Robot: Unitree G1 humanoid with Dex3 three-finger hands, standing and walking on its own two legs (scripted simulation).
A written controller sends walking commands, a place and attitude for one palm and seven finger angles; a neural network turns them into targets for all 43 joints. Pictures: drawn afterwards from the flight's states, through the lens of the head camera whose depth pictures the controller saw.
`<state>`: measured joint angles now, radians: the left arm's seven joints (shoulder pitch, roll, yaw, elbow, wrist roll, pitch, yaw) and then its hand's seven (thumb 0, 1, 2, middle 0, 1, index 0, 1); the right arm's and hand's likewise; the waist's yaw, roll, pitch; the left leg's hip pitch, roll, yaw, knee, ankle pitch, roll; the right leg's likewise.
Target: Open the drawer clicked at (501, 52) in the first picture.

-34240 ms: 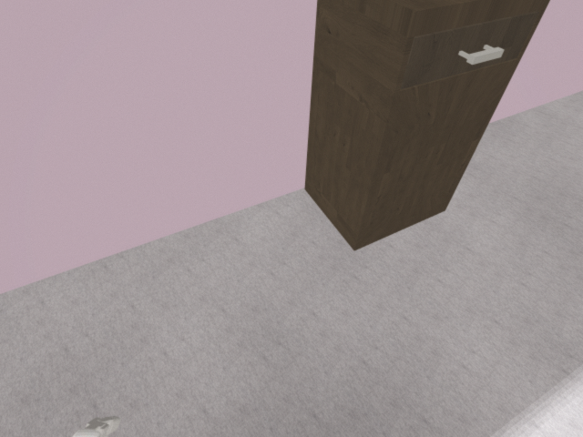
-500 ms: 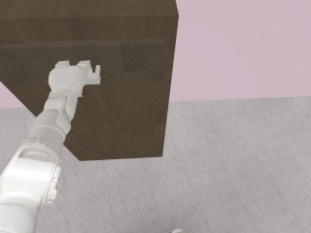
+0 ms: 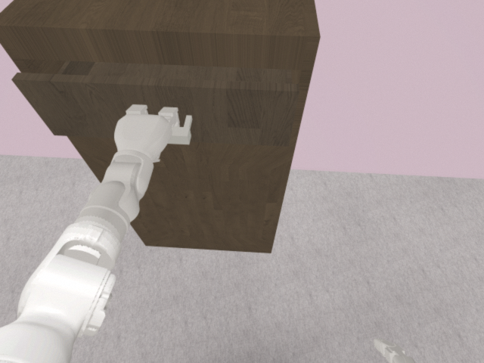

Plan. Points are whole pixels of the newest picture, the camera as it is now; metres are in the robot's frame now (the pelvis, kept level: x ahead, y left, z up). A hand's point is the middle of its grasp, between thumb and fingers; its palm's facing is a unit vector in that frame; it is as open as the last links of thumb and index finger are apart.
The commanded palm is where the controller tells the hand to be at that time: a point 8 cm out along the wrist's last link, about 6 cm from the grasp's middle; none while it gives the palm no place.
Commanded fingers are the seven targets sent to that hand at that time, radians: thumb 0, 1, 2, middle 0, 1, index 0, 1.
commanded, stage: pull the drawer open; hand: left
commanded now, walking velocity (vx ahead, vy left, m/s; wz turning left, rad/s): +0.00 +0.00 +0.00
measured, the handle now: (159, 126) +0.51 +0.15 +0.07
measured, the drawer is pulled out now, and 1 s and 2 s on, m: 0.05 0.22 0.30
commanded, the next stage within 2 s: open the thumb to release the handle in 1.62 s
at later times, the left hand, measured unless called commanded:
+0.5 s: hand (148, 174) +0.42 +0.16 +0.05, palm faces +0.01 -0.06 -1.00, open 5.4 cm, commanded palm +0.37 +0.18 +0.11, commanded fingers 0.00 0.90 0.90 -0.40 -1.35 -0.40 -1.35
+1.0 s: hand (129, 238) +0.30 +0.17 +0.05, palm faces +0.02 -0.10 -1.00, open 5.5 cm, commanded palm +0.26 +0.18 +0.11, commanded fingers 0.00 0.90 0.90 -0.40 -1.35 -0.40 -1.35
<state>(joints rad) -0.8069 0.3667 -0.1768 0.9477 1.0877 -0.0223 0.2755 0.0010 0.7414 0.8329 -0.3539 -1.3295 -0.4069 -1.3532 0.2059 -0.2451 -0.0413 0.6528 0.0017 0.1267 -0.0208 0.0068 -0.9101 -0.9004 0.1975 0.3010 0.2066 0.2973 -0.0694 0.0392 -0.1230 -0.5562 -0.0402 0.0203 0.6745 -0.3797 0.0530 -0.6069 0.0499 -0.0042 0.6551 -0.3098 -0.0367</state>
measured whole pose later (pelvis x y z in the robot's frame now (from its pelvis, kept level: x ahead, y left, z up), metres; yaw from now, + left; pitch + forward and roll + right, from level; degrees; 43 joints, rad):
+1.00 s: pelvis +0.01 -0.01 +0.01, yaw -1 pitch +7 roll +0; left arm -0.01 0.36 -0.20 0.10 1.04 0.02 0.20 0.03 0.73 0.83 -0.32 -1.35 -0.42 -1.35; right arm 0.08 -0.22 -0.01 0.58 0.01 0.13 0.02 0.01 -0.91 -0.90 0.20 0.30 0.20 0.30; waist 0.07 0.06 -0.10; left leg -0.33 -0.03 0.04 0.59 -0.37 0.04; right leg -0.41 0.06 0.02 0.61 -0.32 -0.05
